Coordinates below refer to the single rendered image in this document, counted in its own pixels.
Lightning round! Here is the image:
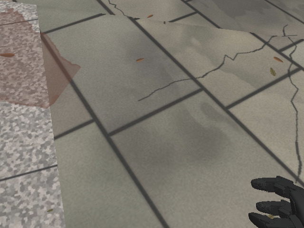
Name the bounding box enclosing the robot right hand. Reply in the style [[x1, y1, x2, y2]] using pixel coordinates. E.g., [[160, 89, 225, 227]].
[[248, 176, 304, 228]]

